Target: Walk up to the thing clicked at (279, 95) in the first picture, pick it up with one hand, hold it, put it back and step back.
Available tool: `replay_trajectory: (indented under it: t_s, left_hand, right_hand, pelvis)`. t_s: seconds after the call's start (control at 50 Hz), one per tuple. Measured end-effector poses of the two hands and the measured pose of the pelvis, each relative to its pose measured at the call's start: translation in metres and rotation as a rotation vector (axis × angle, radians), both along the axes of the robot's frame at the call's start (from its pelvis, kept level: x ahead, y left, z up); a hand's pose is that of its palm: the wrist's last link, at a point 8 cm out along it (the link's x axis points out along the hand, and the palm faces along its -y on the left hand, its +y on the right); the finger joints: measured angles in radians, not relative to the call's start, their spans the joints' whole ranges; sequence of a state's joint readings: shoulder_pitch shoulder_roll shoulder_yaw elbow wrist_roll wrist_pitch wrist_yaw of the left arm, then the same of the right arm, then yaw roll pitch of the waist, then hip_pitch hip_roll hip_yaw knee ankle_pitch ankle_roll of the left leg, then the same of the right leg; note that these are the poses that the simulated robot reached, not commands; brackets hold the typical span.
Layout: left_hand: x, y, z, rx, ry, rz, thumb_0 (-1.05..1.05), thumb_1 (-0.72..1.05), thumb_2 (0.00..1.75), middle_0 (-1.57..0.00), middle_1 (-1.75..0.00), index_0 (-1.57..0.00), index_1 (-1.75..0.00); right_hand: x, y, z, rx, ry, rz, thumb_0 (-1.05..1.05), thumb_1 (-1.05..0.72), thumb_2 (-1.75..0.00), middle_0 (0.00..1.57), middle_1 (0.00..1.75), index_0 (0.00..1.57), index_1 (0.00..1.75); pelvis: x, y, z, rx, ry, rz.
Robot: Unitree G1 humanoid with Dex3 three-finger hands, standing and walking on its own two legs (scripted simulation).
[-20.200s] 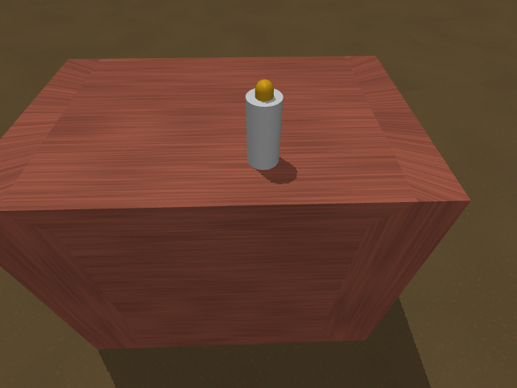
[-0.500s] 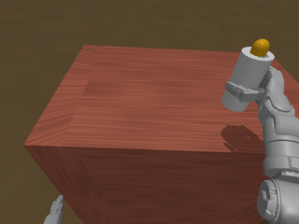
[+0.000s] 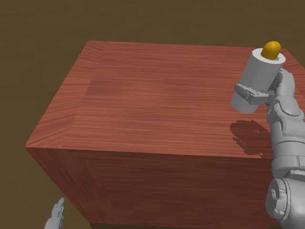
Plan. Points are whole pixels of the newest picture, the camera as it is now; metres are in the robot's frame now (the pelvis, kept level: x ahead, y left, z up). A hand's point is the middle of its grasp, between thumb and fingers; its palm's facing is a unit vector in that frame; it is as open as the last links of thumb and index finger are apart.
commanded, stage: lower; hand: right
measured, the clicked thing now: (257, 77) +0.44 -0.23 +0.21
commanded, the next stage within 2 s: loosen in 1.06 s
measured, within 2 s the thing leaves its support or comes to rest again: rests again in 0.96 s
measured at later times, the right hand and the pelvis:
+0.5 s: hand (245, 99) +0.44 -0.23 +0.13, palm faces +0.24 +0.97 +0.00, open 9.7 cm; pelvis +0.00 +0.00 +0.00, yaw +0 degrees
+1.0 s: hand (243, 106) +0.45 -0.24 +0.11, palm faces +0.25 +0.97 +0.01, open 9.7 cm; pelvis +0.00 +0.00 -0.01, yaw +1 degrees
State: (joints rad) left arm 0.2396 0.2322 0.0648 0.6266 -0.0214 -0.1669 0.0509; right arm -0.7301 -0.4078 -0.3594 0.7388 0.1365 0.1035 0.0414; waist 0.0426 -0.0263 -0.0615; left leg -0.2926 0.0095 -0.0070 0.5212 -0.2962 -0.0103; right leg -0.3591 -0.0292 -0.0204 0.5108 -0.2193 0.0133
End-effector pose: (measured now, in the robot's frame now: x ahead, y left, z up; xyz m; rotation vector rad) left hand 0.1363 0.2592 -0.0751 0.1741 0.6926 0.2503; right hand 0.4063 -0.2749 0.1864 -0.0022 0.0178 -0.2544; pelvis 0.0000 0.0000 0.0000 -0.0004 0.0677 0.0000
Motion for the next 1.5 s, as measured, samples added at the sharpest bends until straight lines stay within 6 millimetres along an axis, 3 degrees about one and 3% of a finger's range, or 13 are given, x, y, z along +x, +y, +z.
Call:
replay_trajectory:
  t_s: [0.26,1.06,1.24,1.34,1.5]
  left_hand:
    - [-0.002,0.003,0.001,0.023,0.033,0.013,-0.01,-0.53,0.07,-0.06,-0.04,-0.05,-0.04]
    - [-0.009,0.001,-0.002,0.053,0.053,0.028,-0.01,-0.54,0.07,-0.06,-0.04,-0.05,-0.05]
    - [-0.009,0.001,-0.004,0.054,0.053,0.023,-0.01,-0.53,0.07,-0.06,-0.04,-0.05,-0.05]
    - [-0.009,0.001,-0.002,0.056,0.044,0.018,-0.01,-0.52,0.05,-0.06,-0.05,-0.06,-0.04]
    - [-0.011,0.0,-0.003,0.058,0.044,0.013,-0.01,-0.52,0.06,-0.07,-0.05,-0.06,-0.04]
  right_hand:
    - [0.002,0.002,-0.04,0.013,0.012,0.011,-0.01,0.33,-1.1,0.74,1.0,0.74,1.02]
    - [0.005,-0.008,-0.084,0.011,0.003,0.003,-0.01,0.33,-1.1,0.74,1.01,0.74,1.02]
    - [0.005,-0.012,-0.085,0.007,-0.016,-0.006,-0.01,0.34,-1.09,0.74,1.0,0.74,1.01]
    - [0.004,-0.013,-0.085,0.011,-0.016,-0.003,-0.01,0.33,-0.98,0.78,0.92,0.79,0.93]
    - [0.006,-0.011,-0.088,0.007,-0.008,0.005,-0.01,0.38,-0.58,0.84,0.72,0.85,0.73]
  pelvis:
    - [0.0,-0.001,-0.002,0.005,0.024,0.008]
    - [-0.005,-0.004,-0.014,0.016,0.087,0.01]
    - [-0.006,-0.003,-0.017,0.017,0.097,0.007]
    - [-0.007,-0.003,-0.018,0.017,0.1,0.004]
    - [-0.007,-0.004,-0.019,0.016,0.105,0.004]
